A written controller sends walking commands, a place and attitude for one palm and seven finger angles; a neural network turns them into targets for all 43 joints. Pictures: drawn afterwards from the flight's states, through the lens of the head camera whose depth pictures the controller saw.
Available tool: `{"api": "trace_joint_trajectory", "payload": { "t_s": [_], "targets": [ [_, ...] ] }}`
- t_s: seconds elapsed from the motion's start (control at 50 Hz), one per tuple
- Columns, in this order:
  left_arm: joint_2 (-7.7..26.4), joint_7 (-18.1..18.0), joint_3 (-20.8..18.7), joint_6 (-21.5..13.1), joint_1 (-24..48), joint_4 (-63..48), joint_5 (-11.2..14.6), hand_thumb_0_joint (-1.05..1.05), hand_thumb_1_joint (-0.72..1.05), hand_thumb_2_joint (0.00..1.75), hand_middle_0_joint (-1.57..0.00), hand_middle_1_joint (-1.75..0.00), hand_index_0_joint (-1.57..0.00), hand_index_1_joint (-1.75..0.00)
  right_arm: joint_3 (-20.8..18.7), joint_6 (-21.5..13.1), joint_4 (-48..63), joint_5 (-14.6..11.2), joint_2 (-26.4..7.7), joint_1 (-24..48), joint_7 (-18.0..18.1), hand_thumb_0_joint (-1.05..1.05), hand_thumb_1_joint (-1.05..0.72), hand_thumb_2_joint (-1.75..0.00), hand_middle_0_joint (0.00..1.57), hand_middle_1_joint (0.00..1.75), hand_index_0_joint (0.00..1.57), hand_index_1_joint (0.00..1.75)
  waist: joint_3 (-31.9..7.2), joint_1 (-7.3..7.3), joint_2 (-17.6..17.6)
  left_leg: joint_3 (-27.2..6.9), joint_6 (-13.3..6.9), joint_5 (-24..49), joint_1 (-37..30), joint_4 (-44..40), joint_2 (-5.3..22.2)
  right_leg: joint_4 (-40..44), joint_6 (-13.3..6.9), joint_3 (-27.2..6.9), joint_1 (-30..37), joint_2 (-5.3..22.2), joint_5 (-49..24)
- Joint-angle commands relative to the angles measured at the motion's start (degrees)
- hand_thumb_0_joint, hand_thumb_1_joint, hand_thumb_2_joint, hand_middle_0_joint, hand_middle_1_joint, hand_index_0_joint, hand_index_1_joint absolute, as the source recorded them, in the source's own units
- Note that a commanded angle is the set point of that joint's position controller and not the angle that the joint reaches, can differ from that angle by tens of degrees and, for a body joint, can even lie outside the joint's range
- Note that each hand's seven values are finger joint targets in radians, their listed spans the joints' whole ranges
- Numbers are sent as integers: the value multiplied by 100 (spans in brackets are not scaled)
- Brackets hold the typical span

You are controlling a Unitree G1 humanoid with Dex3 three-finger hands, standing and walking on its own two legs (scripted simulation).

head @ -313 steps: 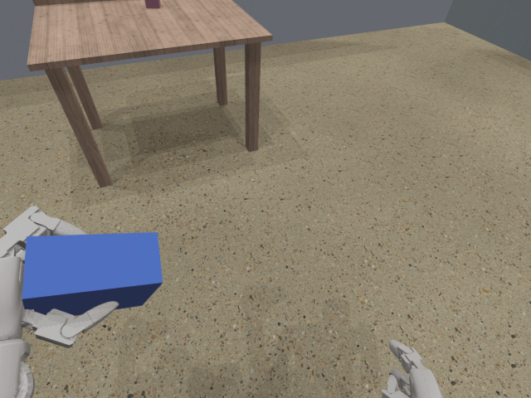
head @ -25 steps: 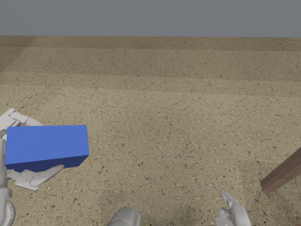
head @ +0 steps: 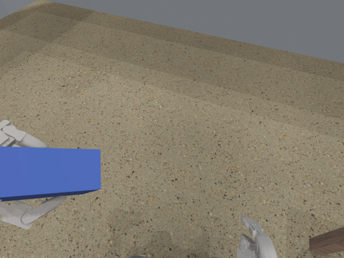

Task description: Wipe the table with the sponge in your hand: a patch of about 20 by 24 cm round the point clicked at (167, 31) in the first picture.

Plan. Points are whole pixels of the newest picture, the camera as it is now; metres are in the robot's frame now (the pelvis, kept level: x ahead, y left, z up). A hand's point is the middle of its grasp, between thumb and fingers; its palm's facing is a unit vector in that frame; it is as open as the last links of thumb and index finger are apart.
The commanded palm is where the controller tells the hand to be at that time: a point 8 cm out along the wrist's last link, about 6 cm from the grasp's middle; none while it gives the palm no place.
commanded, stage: walk to a spot facing it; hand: left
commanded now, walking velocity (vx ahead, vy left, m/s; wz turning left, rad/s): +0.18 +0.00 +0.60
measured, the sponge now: (64, 174) +0.22 +0.19 +0.16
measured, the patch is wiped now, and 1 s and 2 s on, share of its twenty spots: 0.00 0.00 0.00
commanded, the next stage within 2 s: turn to face it in 1.04 s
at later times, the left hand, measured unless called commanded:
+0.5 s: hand out of the picture +0.13 +0.28 +0.18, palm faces +0.61 -0.67 -0.43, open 10.5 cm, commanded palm +0.06 +0.31 +0.18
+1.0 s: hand out of the picture +0.10 +0.27 +0.17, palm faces +0.73 -0.51 -0.46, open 10.5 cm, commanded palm +0.02 +0.28 +0.18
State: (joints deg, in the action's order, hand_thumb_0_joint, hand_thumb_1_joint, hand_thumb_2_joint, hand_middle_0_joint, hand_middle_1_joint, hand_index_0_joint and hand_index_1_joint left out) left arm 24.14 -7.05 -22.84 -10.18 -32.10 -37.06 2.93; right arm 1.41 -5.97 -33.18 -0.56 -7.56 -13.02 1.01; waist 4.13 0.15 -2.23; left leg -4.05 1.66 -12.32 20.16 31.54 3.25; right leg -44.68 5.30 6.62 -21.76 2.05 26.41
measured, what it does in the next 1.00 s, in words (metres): steps on the spot, turning left: right foot, then left foot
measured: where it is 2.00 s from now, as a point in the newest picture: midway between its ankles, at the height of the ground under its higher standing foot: outside the picture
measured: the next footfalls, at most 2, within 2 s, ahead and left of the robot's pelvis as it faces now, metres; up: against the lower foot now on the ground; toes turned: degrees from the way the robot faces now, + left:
right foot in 0.06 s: +0.04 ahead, -0.12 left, +0.00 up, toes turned -5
left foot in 0.44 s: +0.01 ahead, +0.13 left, +0.00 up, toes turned +25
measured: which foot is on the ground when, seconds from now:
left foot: down 0.00-0.06, up 0.08-0.42, down 0.44-0.78, up 0.80-1.00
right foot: up 0.00-0.04, down 0.06-0.44, up 0.46-0.76, down 0.78-1.00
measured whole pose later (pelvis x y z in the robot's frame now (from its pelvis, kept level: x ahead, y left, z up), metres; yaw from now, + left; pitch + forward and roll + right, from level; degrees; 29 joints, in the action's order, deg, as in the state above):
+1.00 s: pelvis +0.04 -0.04 +0.01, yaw +33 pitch -2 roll +3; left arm 20.7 -7.7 -19.0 -8.9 -28.2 -30.8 1.4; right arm -1.0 -2.8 -35.5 0.5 -14.1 -9.8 3.7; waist 6.1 0.4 1.3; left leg 5.5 2.2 -22.9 28.4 59.1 3.7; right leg -30.1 -0.6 13.5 -12.9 9.0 14.7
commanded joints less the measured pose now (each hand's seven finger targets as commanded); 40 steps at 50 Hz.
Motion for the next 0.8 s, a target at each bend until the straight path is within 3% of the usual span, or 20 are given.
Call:
{"api": "trace_joint_trajectory", "payload": {
  "t_s": [0.0, 0.02, 0.04, 0.06, 0.12, 0.16, 0.24, 0.32, 0.38, 0.4, 0.42, 0.44, 0.48, 0.54, 0.62, 0.66, 0.72, 0.74, 0.76, 0.78],
  "targets": [
    [529, -137, -487, -167, 661, -531, 50, 0, 10, 130, -120, -160, -120, -160, -393, -190, 676, -26, -1008, 570, 172, 0, -90, -90, 20, 30, 20, 30, -997, -170, -625, -756, -815, -245, 221, -350, 674, 2014, -141, 38, 1581, -109, -410],
    [636, -146, -463, -110, 849, -427, -47, 0, 10, 130, -120, -160, -120, -160, -342, -148, 670, -68, -861, 536, 174, 0, -90, -90, 20, 30, 20, 30, -923, -177, 304, -126, -489, -1341, 989, 666, 173, 2798, -505, -806, 2060, 784, -403],
    [1052, -198, -581, -49, 1164, -354, -47, 0, 10, 130, -120, -160, -120, -160, -292, -119, 740, -39, -717, 711, 223, 0, -90, -90, 20, 30, 20, 30, -641, -166, 2058, 579, -76, -2269, 2195, 2752, -520, 3282, -1227, -3102, 2130, 2464, -334],
    [1041, -283, -616, -36, 1491, -338, 64, 0, 10, 130, -120, -160, -120, -160, -383, -228, 673, 58, -1042, 785, 275, 0, -90, -90, 20, 30, 20, 30, -518, -150, 1767, 123, 8, -1710, 2005, 3904, -271, 3443, -1299, -3118, 1365, 2729, -508],
    [779, -169, -377, -162, 1259, -272, 12, 0, 10, 130, -120, -160, -120, -160, -297, -36, 512, 57, -909, 937, 247, 0, -90, -90, 20, 30, 20, 30, -373, -68, 1121, 317, 214, -964, 1870, 4659, -25, 3016, -1140, -1239, 1217, 2074, -1763],
    [795, -216, -366, -244, 1207, -384, -73, 0, 10, 130, -120, -160, -120, -160, -307, -16, 572, 98, -920, 1061, 320, 0, -90, -90, 20, 30, 20, 30, -389, -97, 992, 565, 211, -1018, 1685, 4029, 45, 2826, -1056, -532, 1447, 1921, -2771],
    [856, -340, -533, -282, 851, -718, -17, 0, 10, 130, -120, -160, -120, -160, -359, 49, 814, 146, -866, 945, 342, 0, -90, -90, 20, 30, 20, 30, -751, -208, 1077, 1176, 92, -998, 851, 2140, 43, 2609, -1078, -61, 1594, 1935, -3081],
    [849, -471, -698, -229, 441, -1066, 54, 0, 10, 130, -120, -160, -120, -160, -435, 90, 1062, 121, -843, 779, 310, 0, -90, -90, 20, 30, 20, 30, -1066, -326, 1298, 1449, 5, -1316, 476, 754, -32, 2153, -1168, -62, 2042, 2146, -3222],
    [744, -510, -626, -206, 596, -1205, 104, 0, 10, 130, -120, -160, -120, -160, -504, 131, 1095, 96, -897, 406, 332, 0, -90, -90, 20, 30, 20, 30, -1467, 72, 706, 1679, -104, -473, -1066, -618, -404, 359, -723, 374, 1373, 1753, -3414],
    [710, -511, -587, -308, 657, -1312, 124, 0, 10, 130, -120, -160, -120, -160, -538, 109, 1119, 67, -1016, 362, 343, 0, -90, -90, 20, 30, 20, 30, -1622, 217, -446, 625, -521, 236, -2138, -859, 290, -1129, -401, 573, 220, 1270, -2483],
    [604, -483, -408, -455, 586, -1513, 121, 0, 10, 130, -120, -160, -120, -160, -575, 19, 1131, 48, -1180, 431, 301, 0, -90, -90, 20, 30, 20, 30, -1488, 130, -2232, -1777, -1347, 2998, -2865, -1053, 1900, -2446, -71, 440, -1452, 379, 914],
    [885, -408, -623, -589, 899, -1328, -85, 0, 10, 130, -120, -160, -120, -160, -557, -99, 998, 19, -1167, 404, 186, 0, -90, -90, 20, 30, 20, 30, -1296, 91, -1700, -2566, -1759, 2863, -2561, -1133, 2355, -3028, -251, -270, -1964, 475, 1173],
    [961, -285, -747, -500, 671, -1047, -116, 0, 10, 130, -120, -160, -120, -160, -633, -79, 881, -96, -1220, 483, 144, 0, -90, -90, 20, 30, 20, 30, -1036, 78, -1090, -2002, -1814, 1494, -1871, -1114, 1992, -3107, -146, -628, -2198, 655, 543],
    [732, -243, -530, -554, 761, -1721, -81, 0, 10, 130, -120, -160, -120, -160, -527, -227, 827, -88, -1054, 566, 110, 0, -90, -90, 20, 30, 20, 30, -847, -10, -1479, -688, -1292, 1039, -1087, -1270, 1190, -2073, -75, -198, -1425, 539, -195],
    [544, -207, -417, -475, 560, -1122, 3, 0, 10, 130, -120, -160, -120, -160, -424, -341, 721, -46, -1041, 477, 151, 0, -90, -90, 20, 30, 20, 30, -814, -23, -1411, -295, -1134, 182, -456, -1537, 1019, -417, -53, 182, -97, 236, -466],
    [479, -189, -374, -393, 664, -535, -7, 0, 10, 130, -120, -160, -120, -160, -393, -320, 621, -12, -1037, 504, 204, 0, -90, -90, 20, 30, 20, 30, -686, -73, -1119, -461, -1128, -367, -279, -1445, 1078, 258, -34, 277, 354, 60, -344],
    [465, -191, -258, -222, 1101, -125, -90, 0, 10, 130, -120, -160, -120, -160, -322, -232, 569, -30, -982, 594, 284, 0, -90, -90, 20, 30, 20, 30, -658, -154, -692, -189, -817, -1573, 166, -555, 759, 1612, -94, 370, 1335, -70, -514],
    [481, -197, -172, -177, 1333, -71, -153, 0, 10, 130, -120, -160, -120, -160, -283, -197, 536, -24, -881, 571, 291, 0, -90, -90, 20, 30, 20, 30, -612, -142, 177, 66, -617, -1982, 796, 540, 365, 2353, -350, -371, 1778, 522, -188],
    [856, -243, -364, -117, 1473, 24, -198, 0, 10, 130, -120, -160, -120, -160, -251, -158, 577, -9, -702, 620, 295, 0, -90, -90, 20, 30, 20, 30, -575, -169, 2005, 737, -252, -2479, 2007, 2478, -345, 3156, -1007, -2635, 2169, 2107, 519],
    [1073, -310, -522, -122, 1669, -158, -83, 0, 10, 130, -120, -160, -120, -160, -290, -222, 631, 62, -921, 903, 302, 0, -90, -90, 20, 30, 20, 30, -540, -272, 2049, 336, -114, -2099, 2209, 3896, -290, 3522, -1418, -3555, 1790, 2899, 414]
  ]
}}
